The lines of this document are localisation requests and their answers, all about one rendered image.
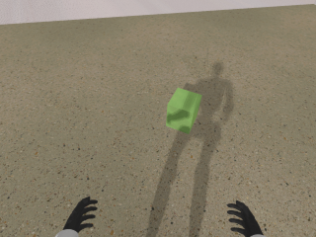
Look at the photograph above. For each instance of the carton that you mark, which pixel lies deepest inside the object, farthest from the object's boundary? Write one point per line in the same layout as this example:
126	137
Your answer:
182	110

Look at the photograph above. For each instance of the left robot hand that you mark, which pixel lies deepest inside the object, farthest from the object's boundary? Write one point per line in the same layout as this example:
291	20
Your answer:
76	217

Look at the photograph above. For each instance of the right robot hand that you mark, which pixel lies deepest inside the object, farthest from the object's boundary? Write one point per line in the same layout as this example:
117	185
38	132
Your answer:
250	224

